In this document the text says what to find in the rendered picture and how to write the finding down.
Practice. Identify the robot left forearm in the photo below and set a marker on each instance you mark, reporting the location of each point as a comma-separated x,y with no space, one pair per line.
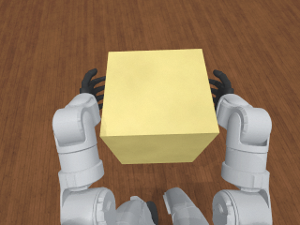
76,143

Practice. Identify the carton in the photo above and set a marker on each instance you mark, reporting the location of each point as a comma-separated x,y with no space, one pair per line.
157,106

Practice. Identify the right robot upper arm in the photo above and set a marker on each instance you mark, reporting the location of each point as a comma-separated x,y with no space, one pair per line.
239,207

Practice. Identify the robot left hand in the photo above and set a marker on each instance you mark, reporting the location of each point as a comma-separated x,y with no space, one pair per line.
88,85

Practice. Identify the right robot thigh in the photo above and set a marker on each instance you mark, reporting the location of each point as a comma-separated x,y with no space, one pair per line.
182,209

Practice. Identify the robot left foot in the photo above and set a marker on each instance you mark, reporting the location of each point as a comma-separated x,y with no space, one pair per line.
153,210

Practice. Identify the robot right hand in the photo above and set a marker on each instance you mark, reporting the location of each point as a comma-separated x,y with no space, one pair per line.
223,88

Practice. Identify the robot right forearm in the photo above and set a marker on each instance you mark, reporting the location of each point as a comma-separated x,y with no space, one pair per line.
247,144

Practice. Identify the left robot upper arm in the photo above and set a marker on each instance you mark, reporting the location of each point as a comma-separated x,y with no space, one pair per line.
91,206

